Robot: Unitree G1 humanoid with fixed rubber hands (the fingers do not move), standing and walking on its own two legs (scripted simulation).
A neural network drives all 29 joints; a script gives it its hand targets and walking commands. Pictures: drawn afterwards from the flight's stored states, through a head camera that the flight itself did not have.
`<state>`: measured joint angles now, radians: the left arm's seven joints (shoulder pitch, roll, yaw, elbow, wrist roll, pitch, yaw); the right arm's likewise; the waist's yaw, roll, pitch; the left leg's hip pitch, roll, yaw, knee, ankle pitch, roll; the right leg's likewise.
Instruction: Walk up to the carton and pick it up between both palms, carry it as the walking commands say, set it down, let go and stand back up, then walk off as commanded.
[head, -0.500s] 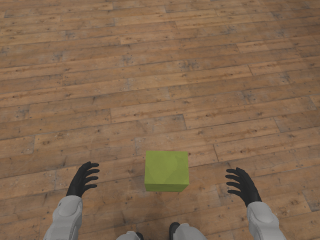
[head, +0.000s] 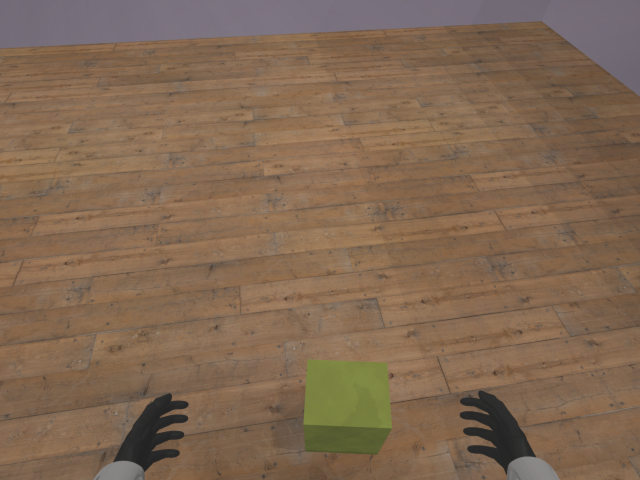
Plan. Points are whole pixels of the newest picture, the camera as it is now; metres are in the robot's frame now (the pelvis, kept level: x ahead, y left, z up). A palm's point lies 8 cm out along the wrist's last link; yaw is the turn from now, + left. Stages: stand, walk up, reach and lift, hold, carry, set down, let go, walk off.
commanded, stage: let go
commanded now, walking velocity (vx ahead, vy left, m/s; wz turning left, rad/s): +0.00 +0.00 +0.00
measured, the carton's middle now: (344, 409) +0.39 -0.06 -0.64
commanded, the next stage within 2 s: stand in 0.10 s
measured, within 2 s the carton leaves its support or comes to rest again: neither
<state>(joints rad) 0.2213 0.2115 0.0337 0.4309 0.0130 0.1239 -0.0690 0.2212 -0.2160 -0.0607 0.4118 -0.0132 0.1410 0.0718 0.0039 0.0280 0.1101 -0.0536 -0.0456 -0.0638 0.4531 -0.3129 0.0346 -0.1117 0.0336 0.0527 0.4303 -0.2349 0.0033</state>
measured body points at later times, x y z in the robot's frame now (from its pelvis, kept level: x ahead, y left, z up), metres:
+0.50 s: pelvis +0.01 -0.02 +0.00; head +0.02 -0.02 +0.45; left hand +0.14 +0.28 -0.10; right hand +0.15 -0.31 -0.10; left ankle -0.04 +0.10 -0.74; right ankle +0.00 -0.12 -0.74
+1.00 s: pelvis +0.01 -0.02 +0.00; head +0.00 -0.03 +0.45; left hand +0.12 +0.29 -0.10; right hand +0.13 -0.32 -0.11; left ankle -0.04 +0.10 -0.74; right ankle +0.00 -0.12 -0.74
